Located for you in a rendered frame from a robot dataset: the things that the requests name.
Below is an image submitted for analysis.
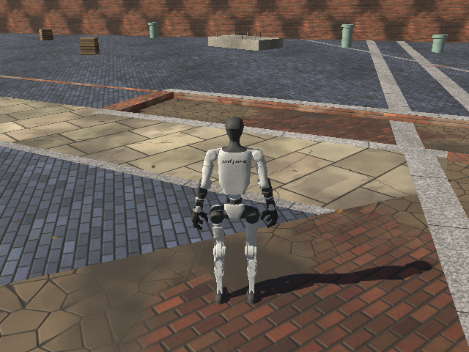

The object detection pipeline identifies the right robot upper arm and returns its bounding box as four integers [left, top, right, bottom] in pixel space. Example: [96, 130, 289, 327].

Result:
[250, 148, 269, 188]

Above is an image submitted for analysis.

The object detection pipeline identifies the left robot forearm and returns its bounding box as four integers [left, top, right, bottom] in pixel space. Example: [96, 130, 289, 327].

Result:
[193, 178, 207, 213]

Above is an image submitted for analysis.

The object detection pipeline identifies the right robot foot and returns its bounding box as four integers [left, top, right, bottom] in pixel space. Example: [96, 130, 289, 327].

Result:
[246, 285, 256, 304]

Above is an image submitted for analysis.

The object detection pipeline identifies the right robot forearm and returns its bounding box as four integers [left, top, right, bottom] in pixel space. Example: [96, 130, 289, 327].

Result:
[262, 178, 276, 210]

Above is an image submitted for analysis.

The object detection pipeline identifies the right robot hand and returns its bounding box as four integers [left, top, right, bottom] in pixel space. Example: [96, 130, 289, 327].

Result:
[261, 209, 278, 228]

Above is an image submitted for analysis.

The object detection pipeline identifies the left robot hand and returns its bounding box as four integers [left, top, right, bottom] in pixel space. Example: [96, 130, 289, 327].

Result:
[191, 211, 208, 230]

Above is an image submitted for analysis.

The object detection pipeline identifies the right robot thigh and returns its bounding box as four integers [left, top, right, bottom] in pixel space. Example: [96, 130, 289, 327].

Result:
[245, 205, 259, 258]

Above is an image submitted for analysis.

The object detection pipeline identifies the left robot upper arm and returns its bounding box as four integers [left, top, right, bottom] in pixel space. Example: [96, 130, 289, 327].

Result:
[200, 148, 219, 189]

